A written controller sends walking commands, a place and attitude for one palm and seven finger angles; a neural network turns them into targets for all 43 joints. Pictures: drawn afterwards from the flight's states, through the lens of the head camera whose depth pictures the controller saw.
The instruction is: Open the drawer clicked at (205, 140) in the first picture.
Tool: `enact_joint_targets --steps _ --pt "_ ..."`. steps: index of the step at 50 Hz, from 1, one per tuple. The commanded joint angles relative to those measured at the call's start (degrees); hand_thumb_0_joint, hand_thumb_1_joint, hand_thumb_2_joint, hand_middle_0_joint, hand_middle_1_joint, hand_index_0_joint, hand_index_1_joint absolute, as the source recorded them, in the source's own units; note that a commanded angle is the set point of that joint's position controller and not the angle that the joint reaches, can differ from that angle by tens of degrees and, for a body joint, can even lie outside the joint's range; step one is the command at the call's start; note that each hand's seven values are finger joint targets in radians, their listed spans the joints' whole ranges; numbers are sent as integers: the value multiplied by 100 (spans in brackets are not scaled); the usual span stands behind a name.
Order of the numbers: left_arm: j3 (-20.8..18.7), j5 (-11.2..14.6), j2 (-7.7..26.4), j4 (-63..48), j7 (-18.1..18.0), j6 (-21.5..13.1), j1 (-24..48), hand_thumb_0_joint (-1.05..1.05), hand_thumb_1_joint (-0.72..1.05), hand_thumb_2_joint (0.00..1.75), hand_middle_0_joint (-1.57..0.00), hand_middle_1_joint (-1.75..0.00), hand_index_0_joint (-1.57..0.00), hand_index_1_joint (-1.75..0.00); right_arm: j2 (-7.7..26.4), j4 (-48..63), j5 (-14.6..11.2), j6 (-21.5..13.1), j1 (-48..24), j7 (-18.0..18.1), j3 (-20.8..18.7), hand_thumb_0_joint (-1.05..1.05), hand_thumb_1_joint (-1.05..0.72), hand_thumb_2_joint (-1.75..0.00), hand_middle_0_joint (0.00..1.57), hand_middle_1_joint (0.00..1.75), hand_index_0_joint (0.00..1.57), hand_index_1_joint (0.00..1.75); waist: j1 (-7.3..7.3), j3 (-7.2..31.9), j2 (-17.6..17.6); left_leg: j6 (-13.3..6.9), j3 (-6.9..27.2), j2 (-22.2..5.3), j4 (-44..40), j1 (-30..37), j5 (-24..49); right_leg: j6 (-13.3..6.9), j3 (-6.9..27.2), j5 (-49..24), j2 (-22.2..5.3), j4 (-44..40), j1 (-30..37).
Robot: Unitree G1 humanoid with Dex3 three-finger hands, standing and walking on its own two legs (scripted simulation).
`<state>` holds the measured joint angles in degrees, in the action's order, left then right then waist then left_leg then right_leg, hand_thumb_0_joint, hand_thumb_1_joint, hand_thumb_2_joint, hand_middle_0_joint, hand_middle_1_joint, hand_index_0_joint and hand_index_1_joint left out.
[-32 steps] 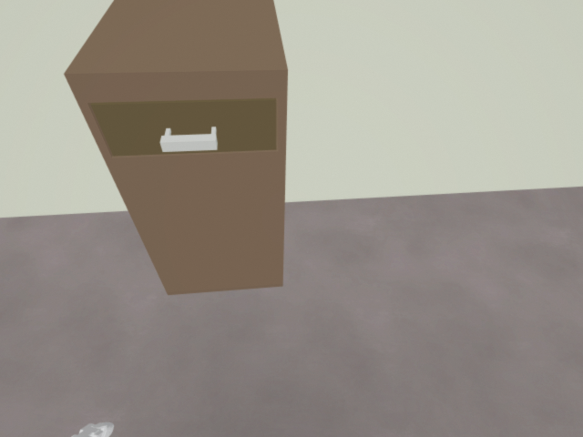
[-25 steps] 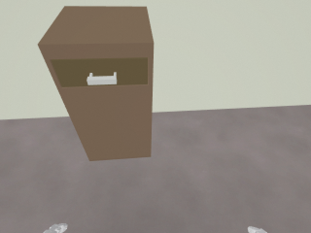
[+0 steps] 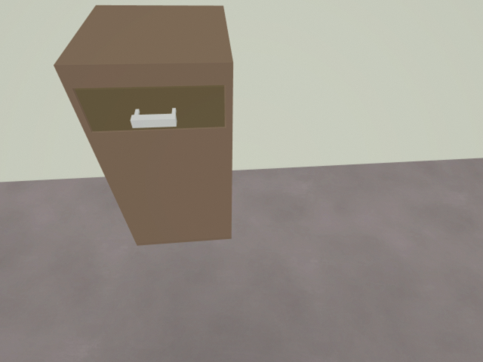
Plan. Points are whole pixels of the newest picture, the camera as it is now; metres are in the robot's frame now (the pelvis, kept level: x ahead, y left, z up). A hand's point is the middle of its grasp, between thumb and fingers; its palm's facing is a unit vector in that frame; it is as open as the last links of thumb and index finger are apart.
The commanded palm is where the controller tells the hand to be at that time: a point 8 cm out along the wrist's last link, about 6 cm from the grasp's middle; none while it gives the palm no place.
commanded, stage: stand and wait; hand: left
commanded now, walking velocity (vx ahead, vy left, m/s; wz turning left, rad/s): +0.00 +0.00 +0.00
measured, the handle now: (155, 116) +0.73 +0.29 -0.02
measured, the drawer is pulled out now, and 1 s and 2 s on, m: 0.00 0.00 0.00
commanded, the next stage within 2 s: look at it before walking up in 0.20 s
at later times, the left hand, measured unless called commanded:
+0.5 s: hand out of the picture +0.06 +0.24 -0.16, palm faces -0.02 -0.95 -0.32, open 7.4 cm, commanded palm none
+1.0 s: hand out of the picture +0.06 +0.25 -0.16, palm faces -0.02 -0.94 -0.33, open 7.4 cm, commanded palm none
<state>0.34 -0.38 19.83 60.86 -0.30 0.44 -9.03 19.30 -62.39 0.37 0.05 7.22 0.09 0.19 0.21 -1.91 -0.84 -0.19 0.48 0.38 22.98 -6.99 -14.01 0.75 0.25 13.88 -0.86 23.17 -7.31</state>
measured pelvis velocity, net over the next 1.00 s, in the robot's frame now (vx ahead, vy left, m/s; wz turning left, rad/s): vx -0.01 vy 0.00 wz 0.00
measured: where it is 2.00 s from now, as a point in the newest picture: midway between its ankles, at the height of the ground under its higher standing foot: outside the picture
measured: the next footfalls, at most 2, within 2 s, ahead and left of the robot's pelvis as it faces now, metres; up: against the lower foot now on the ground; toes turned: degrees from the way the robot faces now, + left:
right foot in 1.82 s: +0.09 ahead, -0.10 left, +0.00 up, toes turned +4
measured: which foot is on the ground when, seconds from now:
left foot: down 0.00-1.00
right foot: down 0.00-1.00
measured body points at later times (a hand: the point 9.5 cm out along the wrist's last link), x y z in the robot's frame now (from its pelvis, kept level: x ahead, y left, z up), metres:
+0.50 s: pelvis -0.01 +0.00 +0.00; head -0.01 +0.00 +0.45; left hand +0.06 +0.29 -0.13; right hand +0.06 -0.30 -0.13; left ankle -0.02 +0.12 -0.74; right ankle -0.01 -0.13 -0.74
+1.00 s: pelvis -0.01 +0.00 +0.00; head +0.00 +0.00 +0.45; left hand +0.06 +0.29 -0.13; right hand +0.07 -0.30 -0.13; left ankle -0.02 +0.12 -0.74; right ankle -0.01 -0.13 -0.74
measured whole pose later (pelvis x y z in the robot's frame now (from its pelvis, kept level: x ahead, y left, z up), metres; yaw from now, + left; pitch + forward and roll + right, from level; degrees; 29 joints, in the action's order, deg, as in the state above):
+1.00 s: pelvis -0.01 +0.00 +0.00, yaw +0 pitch -2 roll +0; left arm 0.3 -0.6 19.7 62.4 -0.2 0.0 -8.3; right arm 19.0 -63.8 0.2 -0.4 6.9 -0.1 0.3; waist 0.1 -1.6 -0.6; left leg 0.1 0.6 0.2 20.3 -6.8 -11.9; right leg 0.6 0.1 11.8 -0.7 20.6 -7.1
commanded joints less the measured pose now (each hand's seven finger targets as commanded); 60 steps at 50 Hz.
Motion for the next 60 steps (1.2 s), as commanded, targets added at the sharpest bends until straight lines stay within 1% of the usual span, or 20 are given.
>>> enact_joint_targets --steps 1,8,9,13,16,17,19,23,26,27,31,36,42,43,47,49,53,56,58,60 --pt "-234 -12 1101 -376 -60 -181 346 0 90 90 -20 -30 -20 -30 1131 356 9 -176 -387 79 -218 0 -90 -90 20 30 20 30 -5 314 79 -161 512 -652 -422 -84 1081 -216 509 -1118 -603 -363 63" --pt "-219 -16 1096 -302 -57 -189 325 0 90 90 -20 -30 -20 -30 1126 259 5 -173 -342 69 -200 0 -90 -90 20 30 20 30 3 247 18 -154 544 -660 -508 -110 891 -220 545 -868 -602 -473 -12" --pt "-220 -15 1093 -291 -57 -188 348 0 90 90 -20 -30 -20 -30 1135 254 10 -179 -319 68 -206 0 -90 -90 20 30 20 30 -16 281 71 -144 546 -654 -521 -102 875 -218 562 -844 -597 -467 -5" --pt "-222 -20 1091 -283 -57 -201 326 0 90 90 -20 -30 -20 -30 1119 222 7 -179 -320 66 -210 0 -90 -90 20 30 20 30 -10 293 38 -138 543 -660 -510 -71 884 -221 581 -840 -601 -507 -34" --pt "-220 -20 1080 -270 -54 -194 348 0 90 90 -20 -30 -20 -30 1122 211 9 -188 -306 66 -205 0 -90 -90 20 30 20 30 -10 231 97 -139 554 -667 -569 -129 829 -214 569 -766 -602 -529 -46" --pt "-220 -20 1075 -262 -52 -200 321 0 90 90 -20 -30 -20 -30 1107 198 11 -190 -318 68 -203 0 -90 -90 20 30 20 30 -4 238 41 -138 553 -667 -557 -96 866 -218 575 -807 -606 -536 -64" --pt "-223 -21 1071 -271 -53 -199 324 0 90 90 -20 -30 -20 -30 1113 208 12 -180 -307 67 -206 0 -90 -90 20 30 20 30 -16 179 56 -127 548 -662 -558 -119 789 -220 593 -718 -598 -568 -122" --pt "-226 -23 1086 -269 -55 -206 304 0 90 90 -20 -30 -20 -30 1116 202 6 -189 -299 68 -214 0 -90 -90 20 30 20 30 -12 290 98 -129 553 -674 -539 -58 912 -216 582 -847 -595 -542 -54" --pt "-224 -23 1069 -259 -49 -197 315 0 90 90 -20 -30 -20 -30 1124 193 11 -191 -312 69 -209 0 -90 -90 20 30 20 30 -10 203 153 -126 563 -677 -590 -105 809 -208 580 -732 -586 -566 -101" --pt "-220 -24 1075 -247 -48 -199 296 0 90 90 -20 -30 -20 -30 1117 188 6 -195 -298 69 -202 0 -90 -90 20 30 20 30 -13 261 135 -131 566 -680 -592 -84 851 -208 576 -771 -590 -568 -53" --pt "-219 -24 1067 -236 -47 -196 303 0 90 90 -20 -30 -20 -30 1127 192 6 -194 -307 71 -207 0 -90 -90 20 30 20 30 -17 244 127 -131 576 -687 -618 -61 840 -205 570 -753 -582 -572 -87" --pt "-218 -21 1077 -213 -48 -203 267 0 90 90 -20 -30 -20 -30 1146 189 3 -212 -303 78 -202 0 -90 -90 20 30 20 30 -6 382 170 -137 560 -706 -584 32 1081 -202 539 -1012 -595 -522 15" --pt "-219 -22 1074 -193 -52 -209 258 0 90 90 -20 -30 -20 -30 1155 184 -2 -210 -306 84 -206 0 -90 -90 20 30 20 30 -12 345 97 -132 548 -713 -598 65 1168 -200 536 -1138 -606 -536 30" --pt "-217 -27 1094 -197 -54 -209 273 0 90 90 -20 -30 -20 -30 1152 188 -8 -201 -298 80 -206 0 -90 -90 20 30 20 30 -16 323 36 -132 551 -716 -596 45 1154 -201 533 -1118 -595 -540 20" --pt "-230 -24 1110 -213 -53 -203 288 0 90 90 -20 -30 -20 -30 1168 196 1 -193 -320 74 -206 0 -90 -90 20 30 20 30 -10 271 125 -130 584 -693 -600 -24 1131 -190 511 -1046 -606 -534 32" --pt "-244 -27 1094 -232 -58 -182 285 0 90 90 -20 -30 -20 -30 1127 221 1 -176 -319 66 -203 0 -90 -90 20 30 20 30 -2 239 121 -137 616 -683 -547 -125 1166 -171 454 -1015 -616 -451 28" --pt "-218 -20 843 -257 -88 -108 138 0 90 90 -20 -30 -20 -30 844 255 5 -109 -174 57 -152 0 -90 -90 20 30 20 30 17 369 135 -117 640 -669 -329 -222 1423 -114 341 -1138 -655 -233 77" --pt "-175 -14 617 -272 -116 -40 -10 0 90 90 -20 -30 -20 -30 595 273 19 -44 -68 49 -112 0 -90 -90 20 30 20 30 27 349 158 -82 650 -621 -155 -376 1496 -74 284 -1165 -694 -65 8" --pt "-173 -21 529 -300 -139 -12 -98 0 90 90 -20 -30 -20 -30 480 298 14 -2 18 42 -115 0 -90 -90 20 30 20 30 37 351 57 -74 664 -591 -21 -490 1511 -65 263 -1177 -721 7 0" --pt "-185 -19 523 -346 -154 -2 -129 0 90 90 -20 -30 -20 -30 423 334 20 23 84 43 -122 0 -90 -90 20 30 20 30 27 387 -20 -45 633 -546 136 -585 1562 -99 298 -1281 -789 84 12"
